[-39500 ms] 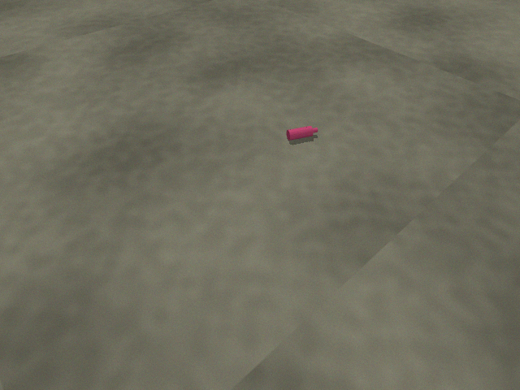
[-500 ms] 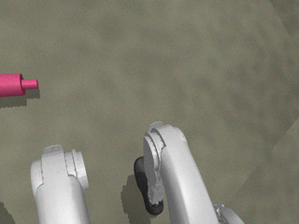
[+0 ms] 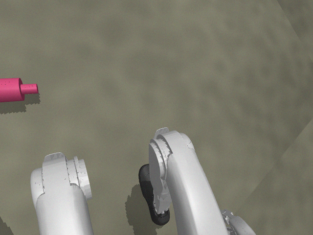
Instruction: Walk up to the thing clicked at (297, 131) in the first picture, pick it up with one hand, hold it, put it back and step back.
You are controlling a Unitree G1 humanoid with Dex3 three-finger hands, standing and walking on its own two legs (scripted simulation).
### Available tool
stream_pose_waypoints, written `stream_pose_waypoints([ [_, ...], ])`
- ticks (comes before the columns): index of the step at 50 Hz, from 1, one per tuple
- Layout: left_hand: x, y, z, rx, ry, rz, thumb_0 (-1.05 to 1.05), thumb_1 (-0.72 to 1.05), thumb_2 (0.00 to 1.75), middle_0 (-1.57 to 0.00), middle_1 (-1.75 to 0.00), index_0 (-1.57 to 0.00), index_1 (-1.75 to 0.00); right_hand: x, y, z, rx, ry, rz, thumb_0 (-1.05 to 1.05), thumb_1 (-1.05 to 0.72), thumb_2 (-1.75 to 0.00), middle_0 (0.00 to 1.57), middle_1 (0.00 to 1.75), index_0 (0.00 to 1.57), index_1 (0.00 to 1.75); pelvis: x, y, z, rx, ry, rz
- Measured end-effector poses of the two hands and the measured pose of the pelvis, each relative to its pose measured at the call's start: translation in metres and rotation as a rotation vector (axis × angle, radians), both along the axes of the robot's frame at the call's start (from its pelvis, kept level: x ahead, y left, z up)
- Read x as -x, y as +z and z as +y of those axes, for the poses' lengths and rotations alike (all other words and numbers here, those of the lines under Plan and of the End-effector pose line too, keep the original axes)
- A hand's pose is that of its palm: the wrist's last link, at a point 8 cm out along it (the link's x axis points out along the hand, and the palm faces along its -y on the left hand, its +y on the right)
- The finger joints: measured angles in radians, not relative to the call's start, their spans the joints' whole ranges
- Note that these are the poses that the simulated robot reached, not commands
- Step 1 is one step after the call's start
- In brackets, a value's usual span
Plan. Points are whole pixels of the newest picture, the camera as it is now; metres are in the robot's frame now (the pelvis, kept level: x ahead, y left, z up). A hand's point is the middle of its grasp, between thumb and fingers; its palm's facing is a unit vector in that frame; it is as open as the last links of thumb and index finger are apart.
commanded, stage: approach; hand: left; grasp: from above
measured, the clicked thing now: out of the picture +0.51 +0.31 -0.29
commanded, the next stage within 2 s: close in in 0.90 s
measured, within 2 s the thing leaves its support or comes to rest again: neither
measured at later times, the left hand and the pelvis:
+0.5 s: hand out of the picture +0.51 +0.30 -0.16, palm faces -0.41 -0.04 -0.91, open 13.8 cm; pelvis +0.00 +0.00 +0.01, yaw -1 degrees
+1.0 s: hand out of the picture +0.49 +0.33 -0.17, palm faces -0.47 -0.07 -0.88, open 13.6 cm; pelvis -0.01 +0.00 +0.00, yaw -1 degrees
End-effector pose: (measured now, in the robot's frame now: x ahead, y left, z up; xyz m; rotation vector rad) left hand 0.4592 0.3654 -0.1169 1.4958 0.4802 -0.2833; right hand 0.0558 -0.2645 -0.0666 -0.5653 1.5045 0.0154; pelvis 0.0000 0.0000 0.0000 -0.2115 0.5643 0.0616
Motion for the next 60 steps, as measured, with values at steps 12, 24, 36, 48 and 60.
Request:
stream_pose_waypoints([
  [12,-0.012,0.012,-0.007,-0.008,-0.034,-0.032,0.00,-0.51,1.00,-0.11,-1.02,-0.12,-1.03,0.006,0.004,-0.001,0.011,-0.008,0.008,0.00,-0.92,-0.90,0.20,0.29,0.20,0.30,0.001,0.001,0.000,0.001,0.001,0.003],
  [24,-0.056,0.015,-0.057,0.005,-0.083,-0.062,0.00,-0.50,0.98,-0.11,-1.07,-0.12,-1.06,0.020,0.016,0.003,0.029,-0.063,-0.013,0.00,-0.92,-0.89,0.20,0.29,0.20,0.30,0.000,0.006,0.001,0.005,-0.005,0.031],
  [36,-0.036,0.019,-0.038,-0.055,0.030,0.015,0.00,-0.49,0.97,-0.14,-0.99,-0.15,-1.00,0.038,0.010,0.004,-0.017,-0.095,0.016,0.00,-0.92,-0.89,0.21,0.30,0.20,0.30,0.005,0.010,-0.003,-0.016,-0.005,0.022],
  [48,-0.033,0.005,-0.026,0.037,-0.054,0.017,0.00,-0.49,0.97,-0.17,-0.98,-0.17,-0.99,0.018,0.015,-0.005,0.065,0.018,0.040,0.00,-0.92,-0.89,0.20,0.30,0.20,0.30,0.007,0.003,-0.001,0.009,-0.005,-0.012],
  [60,-0.040,0.003,-0.029,-0.001,-0.053,-0.027,0.00,-0.44,0.96,-0.17,-0.98,-0.18,-0.98,0.010,0.025,0.006,0.066,-0.003,-0.014,0.00,-0.92,-0.89,0.20,0.29,0.20,0.30,0.003,0.007,0.006,0.031,-0.005,0.012],
])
